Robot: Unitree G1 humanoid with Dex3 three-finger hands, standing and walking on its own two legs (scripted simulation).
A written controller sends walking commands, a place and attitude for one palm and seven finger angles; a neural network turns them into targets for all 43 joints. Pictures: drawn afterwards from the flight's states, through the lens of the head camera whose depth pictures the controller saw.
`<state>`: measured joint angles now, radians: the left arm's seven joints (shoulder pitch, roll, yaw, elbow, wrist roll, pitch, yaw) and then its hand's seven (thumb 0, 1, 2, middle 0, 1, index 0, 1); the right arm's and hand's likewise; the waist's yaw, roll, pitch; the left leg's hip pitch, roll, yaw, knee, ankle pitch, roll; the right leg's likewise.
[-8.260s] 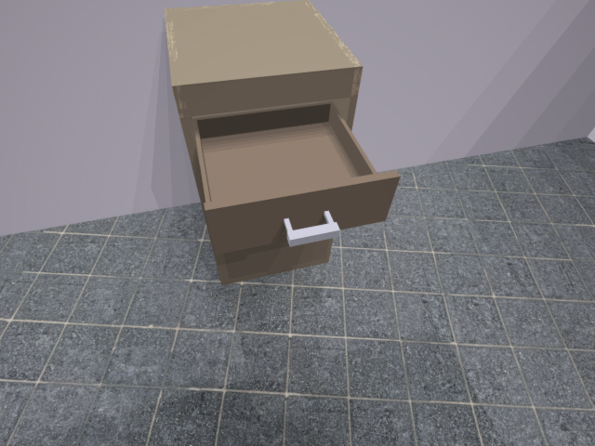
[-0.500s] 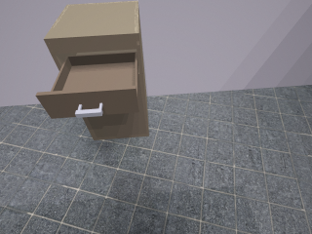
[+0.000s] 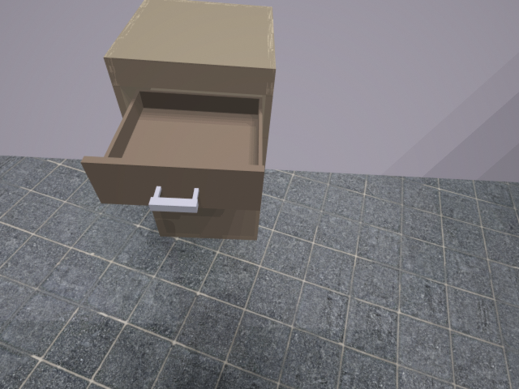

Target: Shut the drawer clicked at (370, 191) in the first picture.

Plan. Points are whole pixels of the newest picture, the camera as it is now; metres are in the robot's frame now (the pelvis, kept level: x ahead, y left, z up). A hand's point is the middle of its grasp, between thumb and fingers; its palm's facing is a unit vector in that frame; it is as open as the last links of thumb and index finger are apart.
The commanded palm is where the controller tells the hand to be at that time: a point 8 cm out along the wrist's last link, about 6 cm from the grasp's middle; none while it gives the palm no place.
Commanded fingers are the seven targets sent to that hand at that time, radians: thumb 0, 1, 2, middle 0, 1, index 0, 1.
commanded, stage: take the last steps up to it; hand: left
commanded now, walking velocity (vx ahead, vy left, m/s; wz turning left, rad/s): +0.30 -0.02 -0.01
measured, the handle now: (175, 198) +0.50 +0.23 -0.08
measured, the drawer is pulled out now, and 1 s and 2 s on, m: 0.30 0.30 0.30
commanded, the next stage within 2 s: come to a stop and stand still in 0.34 s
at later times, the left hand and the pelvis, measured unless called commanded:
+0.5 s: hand (203, 309) +0.28 +0.13 -0.15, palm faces +0.01 -0.98 -0.20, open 7.4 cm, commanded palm none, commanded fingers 0.00 0.90 0.90 -0.20 -0.30 -0.20 -0.30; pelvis +0.17 -0.04 +0.00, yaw +1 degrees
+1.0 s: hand (172, 352) +0.21 +0.17 -0.17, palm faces +0.04 -0.97 -0.23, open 7.4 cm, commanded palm none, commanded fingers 0.00 0.90 0.90 -0.20 -0.30 -0.20 -0.30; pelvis +0.19 -0.02 +0.01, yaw -1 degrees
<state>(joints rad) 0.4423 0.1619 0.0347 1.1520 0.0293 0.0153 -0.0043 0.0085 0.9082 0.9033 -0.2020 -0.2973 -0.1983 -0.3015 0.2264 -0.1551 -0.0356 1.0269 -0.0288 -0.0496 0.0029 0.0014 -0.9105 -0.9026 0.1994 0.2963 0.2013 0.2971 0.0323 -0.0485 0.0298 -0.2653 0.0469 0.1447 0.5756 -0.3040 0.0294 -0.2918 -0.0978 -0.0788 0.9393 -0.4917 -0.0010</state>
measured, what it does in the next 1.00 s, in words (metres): walks ahead: right foot, then left foot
